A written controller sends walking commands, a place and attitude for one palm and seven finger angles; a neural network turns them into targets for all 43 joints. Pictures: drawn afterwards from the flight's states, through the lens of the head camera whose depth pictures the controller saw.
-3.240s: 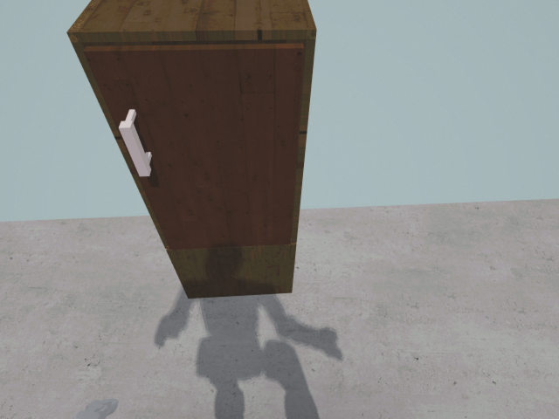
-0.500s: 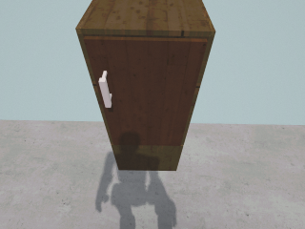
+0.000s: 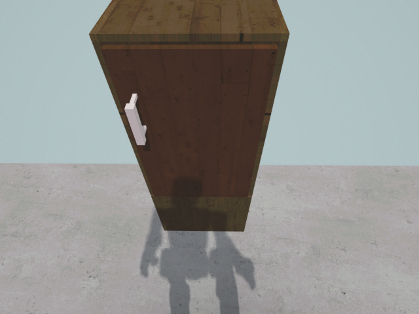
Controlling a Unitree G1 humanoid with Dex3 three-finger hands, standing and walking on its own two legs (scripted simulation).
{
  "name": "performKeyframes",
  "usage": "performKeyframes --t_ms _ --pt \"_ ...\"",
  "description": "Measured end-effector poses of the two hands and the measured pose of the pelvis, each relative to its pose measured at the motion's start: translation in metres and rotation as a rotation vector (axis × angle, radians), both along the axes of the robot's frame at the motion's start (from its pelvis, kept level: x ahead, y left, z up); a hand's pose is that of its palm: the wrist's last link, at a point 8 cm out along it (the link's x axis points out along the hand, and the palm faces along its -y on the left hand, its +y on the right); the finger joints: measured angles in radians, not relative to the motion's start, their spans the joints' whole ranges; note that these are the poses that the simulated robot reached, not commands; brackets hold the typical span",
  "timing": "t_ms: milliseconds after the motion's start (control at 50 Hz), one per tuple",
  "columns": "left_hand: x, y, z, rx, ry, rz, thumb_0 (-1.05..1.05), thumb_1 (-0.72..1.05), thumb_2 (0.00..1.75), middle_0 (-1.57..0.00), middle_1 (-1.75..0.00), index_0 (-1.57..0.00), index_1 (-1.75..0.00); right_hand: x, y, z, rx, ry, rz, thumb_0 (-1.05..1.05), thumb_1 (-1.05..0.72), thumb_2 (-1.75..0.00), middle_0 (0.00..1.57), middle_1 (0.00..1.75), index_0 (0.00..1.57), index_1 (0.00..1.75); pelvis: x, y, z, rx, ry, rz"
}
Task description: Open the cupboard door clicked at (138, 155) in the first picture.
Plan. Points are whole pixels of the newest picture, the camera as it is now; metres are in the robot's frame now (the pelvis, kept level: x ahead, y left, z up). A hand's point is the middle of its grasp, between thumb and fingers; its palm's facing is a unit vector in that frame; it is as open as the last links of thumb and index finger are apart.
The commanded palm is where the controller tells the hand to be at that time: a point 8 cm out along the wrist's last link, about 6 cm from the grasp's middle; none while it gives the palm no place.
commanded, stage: come to a stop and stand still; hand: left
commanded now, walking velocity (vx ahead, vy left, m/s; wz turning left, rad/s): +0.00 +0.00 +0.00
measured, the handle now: (137, 120) +0.53 +0.21 +0.04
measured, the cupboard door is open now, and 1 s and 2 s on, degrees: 0 0 0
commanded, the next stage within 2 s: look again from close up in 0.42 s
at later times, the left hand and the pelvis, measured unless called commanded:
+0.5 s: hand out of the picture -0.02 +0.17 -0.16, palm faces +0.05 -0.98 -0.21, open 7.3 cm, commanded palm none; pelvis -0.03 +0.00 +0.01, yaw +2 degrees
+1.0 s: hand out of the picture -0.02 +0.17 -0.16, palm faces +0.05 -0.98 -0.17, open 7.3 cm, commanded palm none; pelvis +0.00 +0.01 +0.01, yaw +1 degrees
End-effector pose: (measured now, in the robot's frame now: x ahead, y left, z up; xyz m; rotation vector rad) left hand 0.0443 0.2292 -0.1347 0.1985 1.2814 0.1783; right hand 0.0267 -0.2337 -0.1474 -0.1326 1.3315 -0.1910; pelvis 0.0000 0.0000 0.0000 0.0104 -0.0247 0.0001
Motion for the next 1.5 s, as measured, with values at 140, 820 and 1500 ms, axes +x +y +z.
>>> performKeyframes --t_ms 140,820,1500 --pt "-0.032 -0.005 0.001 -0.008 -0.016 0.024 0.0 0.91 0.9 -0.21 -0.3 -0.2 -0.3 0.014 -0.002 0.005 0.016 -0.123 0.051 0.01 -0.91 -0.9 0.19 0.3 0.2 0.3 -0.013 -0.005 -0.001 0.003 -0.026 0.031" --pt "-0.075 -0.012 0.003 -0.067 0.104 0.05 0.01 0.93 0.9 -0.2 -0.3 -0.2 -0.3 -0.092 0.043 0.008 0.089 0.145 0.013 0.01 -0.91 -0.9 0.2 0.3 0.2 0.3 -0.013 0.006 0.011 0.0 0.01 0.02" --pt "0.133 -0.019 0.113 -0.247 -1.226 -0.165 0.01 0.65 0.78 -0.22 -0.47 -0.22 -0.47 0.192 -0.013 0.089 -0.148 -0.858 0.28 0.01 -0.91 -0.9 0.2 0.3 0.2 0.3 0.004 0.004 -0.045 0.006 0.192 0.02"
